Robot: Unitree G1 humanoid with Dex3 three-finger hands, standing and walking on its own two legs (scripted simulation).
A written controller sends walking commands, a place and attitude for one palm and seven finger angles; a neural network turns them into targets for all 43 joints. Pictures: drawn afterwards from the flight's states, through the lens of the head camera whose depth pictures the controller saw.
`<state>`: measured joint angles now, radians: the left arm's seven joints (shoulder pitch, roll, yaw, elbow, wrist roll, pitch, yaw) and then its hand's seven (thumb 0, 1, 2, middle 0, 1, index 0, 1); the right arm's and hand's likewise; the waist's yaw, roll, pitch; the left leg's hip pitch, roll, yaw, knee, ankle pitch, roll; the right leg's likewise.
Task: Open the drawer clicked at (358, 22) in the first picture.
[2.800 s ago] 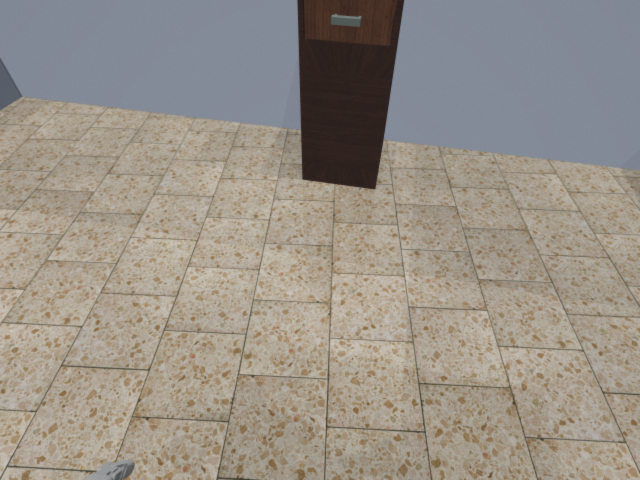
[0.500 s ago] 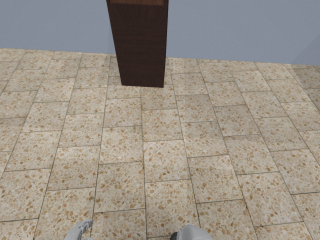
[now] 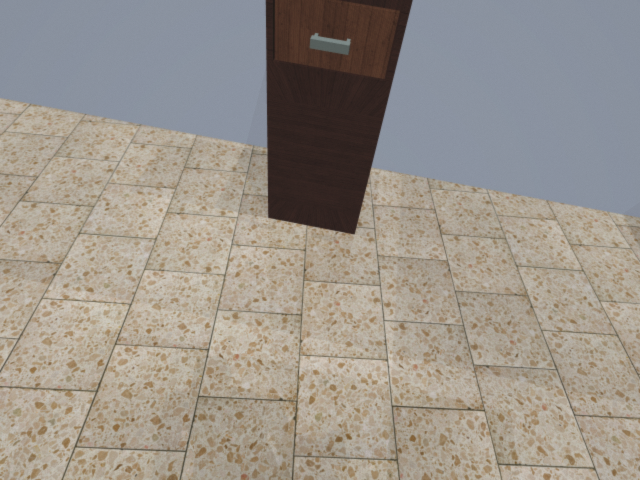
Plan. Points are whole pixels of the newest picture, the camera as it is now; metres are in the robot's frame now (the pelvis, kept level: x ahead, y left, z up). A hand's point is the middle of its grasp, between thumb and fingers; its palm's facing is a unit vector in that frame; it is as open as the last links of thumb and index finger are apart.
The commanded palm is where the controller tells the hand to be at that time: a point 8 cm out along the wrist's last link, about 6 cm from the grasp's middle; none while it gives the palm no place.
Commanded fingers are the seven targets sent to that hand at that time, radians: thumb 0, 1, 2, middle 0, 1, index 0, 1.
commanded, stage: walk to a spot facing it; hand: left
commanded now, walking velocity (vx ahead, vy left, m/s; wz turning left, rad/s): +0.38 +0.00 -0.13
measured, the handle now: (331, 41) +1.16 +0.07 +0.02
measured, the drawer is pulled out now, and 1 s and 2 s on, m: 0.00 0.00 0.00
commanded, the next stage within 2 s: take the last steps up to it in 0.42 s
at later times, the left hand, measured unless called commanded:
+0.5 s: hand (266, 347) +0.35 +0.11 -0.17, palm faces -0.08 -0.98 -0.21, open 7.3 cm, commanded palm none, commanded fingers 0.00 0.90 0.90 -0.20 -0.30 -0.20 -0.30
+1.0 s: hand (250, 362) +0.32 +0.13 -0.18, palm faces +0.06 -0.99 -0.11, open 7.3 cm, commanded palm none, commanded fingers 0.00 0.90 0.90 -0.20 -0.30 -0.20 -0.30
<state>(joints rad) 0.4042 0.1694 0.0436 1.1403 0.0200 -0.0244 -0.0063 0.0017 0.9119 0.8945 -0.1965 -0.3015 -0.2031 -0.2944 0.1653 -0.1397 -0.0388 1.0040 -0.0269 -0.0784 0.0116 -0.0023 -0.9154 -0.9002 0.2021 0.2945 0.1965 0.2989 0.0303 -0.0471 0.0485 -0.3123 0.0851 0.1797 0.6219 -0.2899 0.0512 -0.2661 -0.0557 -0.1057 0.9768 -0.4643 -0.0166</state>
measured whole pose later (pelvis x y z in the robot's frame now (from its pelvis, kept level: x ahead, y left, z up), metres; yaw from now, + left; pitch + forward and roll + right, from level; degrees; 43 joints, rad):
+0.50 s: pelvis +0.22 -0.06 -0.01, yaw -4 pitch -3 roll +1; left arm 0.11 0.17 0.06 1.00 0.02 -0.06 -0.01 0.00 0.91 0.89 -0.19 -0.30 -0.20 -0.29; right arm 0.44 -0.11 -0.04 1.19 -0.01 -0.03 0.00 0.00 -0.91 -0.90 0.21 0.29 0.20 0.30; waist -0.05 0.02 0.10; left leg -0.18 0.12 0.10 1.09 -0.48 -0.01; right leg -0.41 -0.05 -0.16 0.68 -0.21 -0.08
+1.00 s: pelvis +0.38 -0.03 +0.00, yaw -2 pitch -2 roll -1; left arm 0.39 0.15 0.05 1.15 0.02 -0.01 0.00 0.00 0.91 0.89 -0.20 -0.30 -0.20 -0.29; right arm 0.21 -0.15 -0.04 1.03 -0.02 -0.06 0.00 0.00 -0.92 -0.90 0.20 0.29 0.20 0.30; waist 0.03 -0.04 0.04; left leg -0.28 0.07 0.17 0.58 -0.27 0.04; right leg -0.28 -0.07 -0.12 0.89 -0.47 -0.01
